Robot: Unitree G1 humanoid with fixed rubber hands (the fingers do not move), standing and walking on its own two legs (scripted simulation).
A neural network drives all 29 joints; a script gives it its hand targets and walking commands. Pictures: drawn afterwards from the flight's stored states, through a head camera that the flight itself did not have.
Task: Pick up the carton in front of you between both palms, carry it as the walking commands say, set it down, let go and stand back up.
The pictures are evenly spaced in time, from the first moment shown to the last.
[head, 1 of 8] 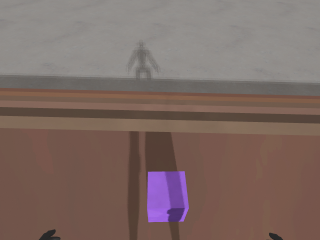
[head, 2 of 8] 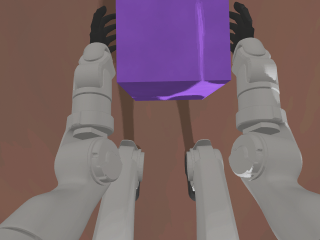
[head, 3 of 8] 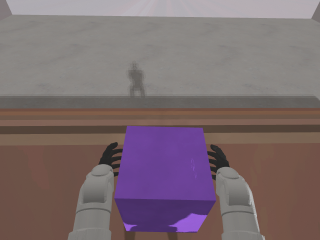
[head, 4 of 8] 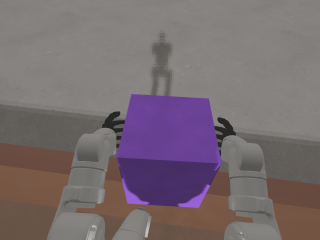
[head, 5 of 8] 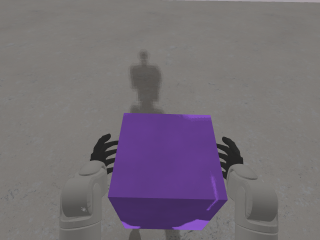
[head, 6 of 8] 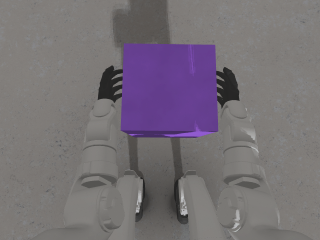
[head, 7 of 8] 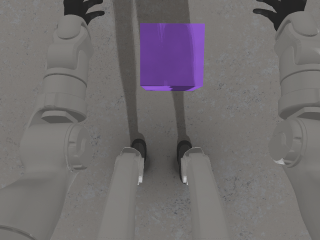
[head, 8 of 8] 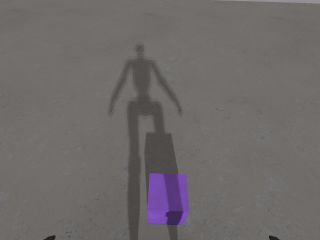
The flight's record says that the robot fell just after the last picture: no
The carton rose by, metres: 0.68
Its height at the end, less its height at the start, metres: -1.18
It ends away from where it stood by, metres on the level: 4.78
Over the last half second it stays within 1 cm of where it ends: yes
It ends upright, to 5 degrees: yes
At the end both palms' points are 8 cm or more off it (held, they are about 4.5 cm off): yes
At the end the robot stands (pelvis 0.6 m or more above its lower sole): yes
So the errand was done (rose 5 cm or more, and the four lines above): yes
